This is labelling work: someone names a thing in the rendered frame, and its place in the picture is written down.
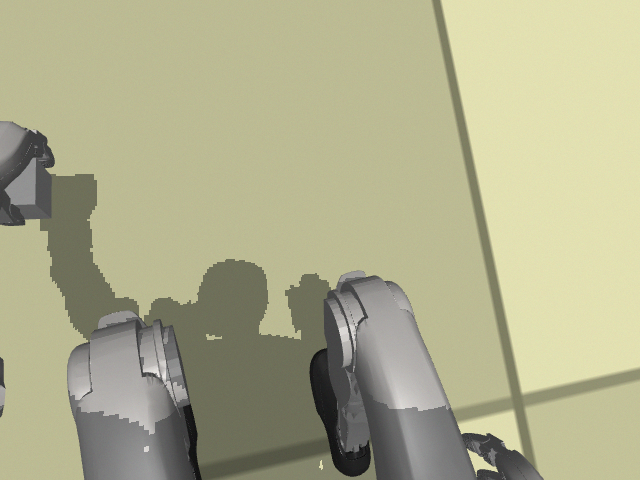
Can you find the cube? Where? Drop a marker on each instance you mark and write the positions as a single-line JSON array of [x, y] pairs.
[[31, 191]]

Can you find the left robot foot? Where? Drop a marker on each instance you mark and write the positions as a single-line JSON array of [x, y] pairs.
[[192, 432]]

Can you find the right robot hand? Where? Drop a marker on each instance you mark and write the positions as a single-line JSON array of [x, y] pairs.
[[511, 465]]

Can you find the left robot hand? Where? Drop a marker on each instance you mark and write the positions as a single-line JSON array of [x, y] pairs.
[[17, 147]]

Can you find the right robot foot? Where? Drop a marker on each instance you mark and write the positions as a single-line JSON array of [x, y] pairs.
[[348, 463]]

